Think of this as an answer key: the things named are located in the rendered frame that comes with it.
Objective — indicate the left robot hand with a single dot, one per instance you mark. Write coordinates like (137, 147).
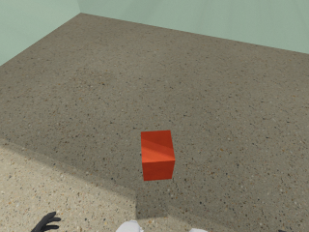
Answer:
(42, 225)

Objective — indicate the carton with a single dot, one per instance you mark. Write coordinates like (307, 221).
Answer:
(157, 153)

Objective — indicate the robot left thigh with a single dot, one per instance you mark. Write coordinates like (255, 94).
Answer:
(130, 226)

